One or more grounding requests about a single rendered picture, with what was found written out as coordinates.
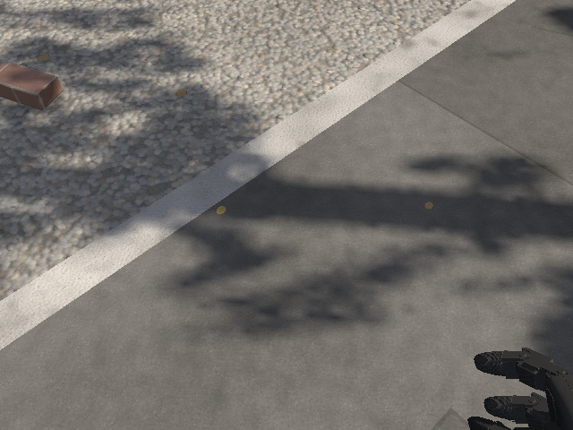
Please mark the robot right hand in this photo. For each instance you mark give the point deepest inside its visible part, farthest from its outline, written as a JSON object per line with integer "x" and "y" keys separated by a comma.
{"x": 537, "y": 371}

